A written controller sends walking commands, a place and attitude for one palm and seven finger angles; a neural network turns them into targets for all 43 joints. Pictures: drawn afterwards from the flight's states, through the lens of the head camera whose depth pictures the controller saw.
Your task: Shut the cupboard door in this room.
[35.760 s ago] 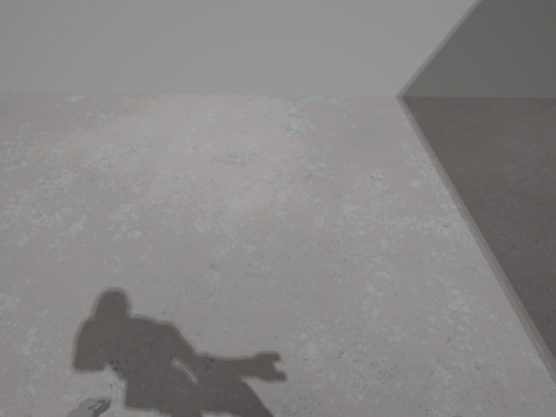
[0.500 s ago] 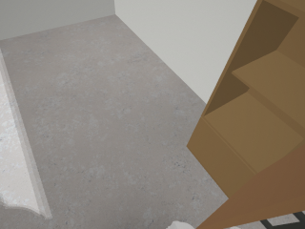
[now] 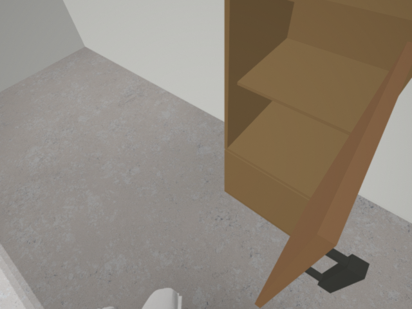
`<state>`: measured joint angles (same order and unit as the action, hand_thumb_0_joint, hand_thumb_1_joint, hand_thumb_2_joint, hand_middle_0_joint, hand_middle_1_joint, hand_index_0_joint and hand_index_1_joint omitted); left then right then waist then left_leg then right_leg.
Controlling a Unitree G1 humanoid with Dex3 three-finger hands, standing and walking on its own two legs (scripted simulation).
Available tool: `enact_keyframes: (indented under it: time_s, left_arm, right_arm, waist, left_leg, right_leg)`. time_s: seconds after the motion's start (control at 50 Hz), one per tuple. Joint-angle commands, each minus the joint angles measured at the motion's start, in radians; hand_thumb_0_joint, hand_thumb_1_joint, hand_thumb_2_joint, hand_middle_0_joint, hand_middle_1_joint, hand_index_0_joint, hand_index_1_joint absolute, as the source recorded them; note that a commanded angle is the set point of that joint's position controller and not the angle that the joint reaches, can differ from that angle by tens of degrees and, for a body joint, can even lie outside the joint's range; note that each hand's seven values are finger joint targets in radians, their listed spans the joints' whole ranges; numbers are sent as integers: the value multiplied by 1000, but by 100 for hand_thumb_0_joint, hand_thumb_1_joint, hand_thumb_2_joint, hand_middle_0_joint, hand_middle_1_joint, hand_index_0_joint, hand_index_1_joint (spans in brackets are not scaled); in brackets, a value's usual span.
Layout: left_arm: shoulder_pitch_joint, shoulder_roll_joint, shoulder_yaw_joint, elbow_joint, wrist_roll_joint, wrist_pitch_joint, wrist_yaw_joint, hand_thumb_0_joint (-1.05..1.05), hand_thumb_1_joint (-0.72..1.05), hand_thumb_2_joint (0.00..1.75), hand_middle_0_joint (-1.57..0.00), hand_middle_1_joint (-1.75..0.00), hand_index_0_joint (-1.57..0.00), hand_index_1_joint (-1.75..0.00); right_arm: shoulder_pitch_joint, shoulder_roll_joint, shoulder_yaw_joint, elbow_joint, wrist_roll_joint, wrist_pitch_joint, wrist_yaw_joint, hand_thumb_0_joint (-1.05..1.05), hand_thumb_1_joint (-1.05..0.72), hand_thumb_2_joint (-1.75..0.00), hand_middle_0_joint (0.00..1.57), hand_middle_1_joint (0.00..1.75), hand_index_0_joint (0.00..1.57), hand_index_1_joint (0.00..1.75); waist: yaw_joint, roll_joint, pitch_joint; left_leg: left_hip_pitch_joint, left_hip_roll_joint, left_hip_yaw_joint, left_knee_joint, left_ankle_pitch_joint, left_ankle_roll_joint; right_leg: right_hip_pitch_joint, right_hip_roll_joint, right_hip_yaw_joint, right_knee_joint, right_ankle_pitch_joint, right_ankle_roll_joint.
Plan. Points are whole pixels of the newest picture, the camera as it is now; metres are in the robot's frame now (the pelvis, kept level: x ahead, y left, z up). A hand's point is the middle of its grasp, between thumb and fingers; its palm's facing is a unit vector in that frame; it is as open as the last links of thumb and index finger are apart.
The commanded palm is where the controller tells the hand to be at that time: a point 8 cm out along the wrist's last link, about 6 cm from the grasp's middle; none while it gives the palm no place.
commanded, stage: turn or walk to find it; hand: left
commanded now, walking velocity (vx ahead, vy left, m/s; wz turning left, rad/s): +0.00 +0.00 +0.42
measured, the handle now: (326, 267) +0.18 -0.17 +0.06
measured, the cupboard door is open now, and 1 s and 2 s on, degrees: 94 94 90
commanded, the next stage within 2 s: stand and wait in 0.16 s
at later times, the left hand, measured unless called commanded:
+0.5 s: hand out of the picture -0.01 +0.21 -0.18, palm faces +0.12 -0.97 -0.19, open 7.4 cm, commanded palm none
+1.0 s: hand out of the picture +0.02 +0.26 -0.20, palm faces +0.28 -0.94 -0.20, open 7.4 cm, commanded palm none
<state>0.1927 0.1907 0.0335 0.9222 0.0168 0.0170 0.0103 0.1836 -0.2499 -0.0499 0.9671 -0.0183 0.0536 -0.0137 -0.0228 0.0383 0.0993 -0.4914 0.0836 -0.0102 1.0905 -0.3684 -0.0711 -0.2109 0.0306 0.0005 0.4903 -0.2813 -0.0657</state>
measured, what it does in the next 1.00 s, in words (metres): steps on the spot, turning left: left foot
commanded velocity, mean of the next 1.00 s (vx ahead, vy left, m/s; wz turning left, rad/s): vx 0.00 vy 0.00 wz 0.29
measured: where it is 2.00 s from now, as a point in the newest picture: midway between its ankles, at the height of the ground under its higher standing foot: outside the picture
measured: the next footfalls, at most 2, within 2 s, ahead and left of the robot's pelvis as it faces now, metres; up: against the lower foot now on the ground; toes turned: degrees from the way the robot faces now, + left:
left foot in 0.20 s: +0.05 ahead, +0.15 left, +0.00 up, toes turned +7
right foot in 1.36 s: +0.11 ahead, -0.08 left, +0.00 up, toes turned +24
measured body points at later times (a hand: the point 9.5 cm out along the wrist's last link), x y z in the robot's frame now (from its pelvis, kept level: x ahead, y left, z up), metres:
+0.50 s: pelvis +0.03 +0.04 +0.00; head +0.05 +0.04 +0.45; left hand -0.01 +0.26 -0.16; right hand +0.09 -0.19 -0.16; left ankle +0.01 +0.14 -0.74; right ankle -0.01 -0.08 -0.74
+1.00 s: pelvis +0.02 +0.06 -0.02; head +0.05 +0.09 +0.43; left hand +0.01 +0.31 -0.18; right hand +0.13 -0.18 -0.16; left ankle +0.02 +0.15 -0.74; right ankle -0.01 -0.08 -0.70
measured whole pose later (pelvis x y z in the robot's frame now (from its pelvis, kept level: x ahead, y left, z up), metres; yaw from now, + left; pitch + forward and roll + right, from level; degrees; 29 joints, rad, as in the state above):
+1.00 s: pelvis +0.02 +0.06 -0.02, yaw +16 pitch -1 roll +0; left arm 0.18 0.22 0.05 1.01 0.02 0.05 0.02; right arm 0.20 -0.19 -0.05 1.01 -0.02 0.02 0.00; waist -0.02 -0.05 0.10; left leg -0.34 -0.01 0.08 0.66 -0.31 0.06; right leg -0.32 -0.10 -0.09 0.96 -0.55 0.03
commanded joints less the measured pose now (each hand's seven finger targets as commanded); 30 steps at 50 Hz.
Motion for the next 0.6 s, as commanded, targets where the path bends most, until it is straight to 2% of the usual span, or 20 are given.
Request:
enact_keyframes:
  time_s: [0.0,0.02,0.06,0.08,0.12,0.14,0.16,0.18,0.2,0.22,0.24,0.26,0.3,0.32,0.36,0.38,0.4,0.46,0.52,0.58]
  left_arm:
    - [41,171,36,-33,5,-37,10,0,90,90,-20,-30,-20,-30]
    - [35,179,36,-21,8,-41,10,0,90,90,-20,-30,-20,-30]
    - [55,179,36,-3,7,-41,12,0,90,90,-20,-30,-20,-30]
    - [59,173,35,11,5,-40,14,0,90,90,-20,-30,-20,-30]
    - [51,170,36,30,-1,-36,18,0,90,90,-20,-30,-20,-30]
    - [51,167,35,34,-7,-34,20,0,90,90,-20,-30,-20,-30]
    - [62,148,30,40,-12,-30,19,0,90,90,-20,-30,-20,-30]
    - [96,108,24,49,-14,-24,20,0,90,90,-20,-30,-20,-30]
    - [118,75,13,60,-15,-19,24,0,90,90,-20,-30,-20,-30]
    - [112,62,8,74,-15,-18,21,0,90,90,-20,-30,-20,-30]
    - [94,57,4,89,-13,-18,20,0,90,90,-20,-30,-20,-30]
    - [85,64,0,98,-12,-15,19,0,90,90,-20,-30,-20,-30]
    - [112,55,-6,128,-10,-19,18,0,90,90,-20,-30,-20,-30]
    - [133,58,-7,145,-8,-24,17,0,90,90,-20,-30,-20,-30]
    - [135,68,-12,162,-10,-34,18,0,90,90,-20,-30,-20,-30]
    - [125,69,-13,167,-11,-37,18,0,90,90,-20,-30,-20,-30]
    - [123,66,-15,169,-11,-38,19,0,90,90,-20,-30,-20,-30]
    - [130,65,-17,177,-9,-38,22,0,90,90,-20,-30,-20,-30]
    - [132,78,-5,174,-7,-27,27,0,90,90,-20,-30,-20,-30]
    - [143,84,7,165,-6,-19,29,0,90,90,-20,-30,-20,-30]
  right_arm:
    - [49,-31,-3,-22,6,-21,4,0,-90,-90,20,30,20,30]
    - [48,-30,-2,-16,9,-28,5,0,-90,-90,20,30,20,30]
    - [25,-20,5,-11,11,-39,5,0,-90,-90,20,30,20,30]
    - [26,-14,8,-2,11,-41,3,0,-90,-90,20,30,20,30]
    - [66,-2,11,21,10,-45,1,0,-90,-90,20,30,20,30]
    - [86,-7,11,34,9,-48,1,0,-90,-90,20,30,20,30]
    - [115,-19,13,47,9,-56,0,0,-90,-90,20,30,20,30]
    - [123,-52,9,54,4,-64,-3,0,-90,-90,20,30,20,30]
    - [114,-77,8,54,2,-63,-7,0,-90,-90,20,30,20,30]
    - [88,-76,11,56,4,-61,-15,0,-90,-90,20,30,20,30]
    - [80,-53,17,67,3,-65,-20,0,-90,-90,20,30,20,30]
    - [80,-42,20,72,5,-66,-23,0,-90,-90,20,30,20,30]
    - [70,-29,23,80,8,-68,-27,0,-90,-90,20,30,20,30]
    - [75,-16,22,82,12,-70,-29,0,-90,-90,20,30,20,30]
    - [89,-8,24,88,13,-71,-27,0,-90,-90,20,30,20,30]
    - [97,-7,24,94,13,-69,-28,0,-90,-90,20,30,20,30]
    - [108,-8,24,101,13,-70,-28,0,-90,-90,20,30,20,30]
    - [106,-15,24,109,14,-71,-28,0,-90,-90,20,30,20,30]
    - [92,-31,19,101,16,-63,-25,0,-90,-90,20,30,20,30]
    - [76,-42,14,88,12,-57,-23,0,-90,-90,20,30,20,30]
  waist:
    - [20,-165,-121]
    - [23,-172,-121]
    - [41,-186,-99]
    - [41,-193,-78]
    - [26,-168,-65]
    - [18,-144,-63]
    - [13,-79,-79]
    - [29,59,-80]
    - [45,123,-71]
    - [52,148,-31]
    - [47,195,-29]
    - [46,185,-25]
    - [53,154,-44]
    - [52,90,-72]
    - [31,-11,-105]
    - [19,-44,-106]
    - [12,-50,-120]
    - [12,-69,-98]
    - [19,-69,-57]
    - [25,-47,-61]
  left_leg:
    - [61,-19,13,-168,13,4]
    - [88,-23,19,-236,4,7]
    - [117,-34,37,-341,-20,14]
    - [138,-34,42,-386,-5,15]
    - [208,-35,51,-508,79,18]
    - [263,-36,47,-585,158,25]
    - [336,-8,1,-649,319,44]
    - [368,92,-119,-671,482,92]
    - [324,171,-196,-710,505,153]
    - [243,182,-220,-769,413,185]
    - [237,155,-228,-811,394,188]
    - [239,141,-208,-828,381,182]
    - [268,106,-154,-792,390,161]
    - [292,82,-123,-762,408,145]
    - [337,40,-63,-708,413,108]
    - [361,34,-51,-703,402,98]
    - [382,33,-48,-704,421,96]
    - [387,36,-45,-712,442,96]
    - [323,34,-55,-696,430,100]
    - [283,35,-76,-675,425,109]
  right_leg:
    - [63,-224,121,-159,422,-86]
    - [72,-229,109,-163,403,-89]
    - [80,-254,122,-153,433,-101]
    - [65,-266,120,-145,451,-100]
    - [51,-267,95,-106,439,-76]
    - [27,-257,80,-72,413,-50]
    - [-16,-224,55,-25,345,-13]
    - [-62,-150,9,25,192,31]
    - [-43,-101,-31,30,4,62]
    - [0,-87,-48,39,-65,66]
    - [14,-93,-49,39,-61,68]
    - [24,-97,-41,38,-73,69]
    - [52,-109,-29,-47,12,63]
    - [80,-122,-19,-102,89,59]
    - [94,-160,20,-136,238,45]
    - [82,-170,25,-141,268,40]
    - [83,-173,22,-141,293,39]
    - [76,-170,9,-137,292,45]
    - [73,-173,-14,-106,249,49]
    - [75,-180,-27,-65,226,48]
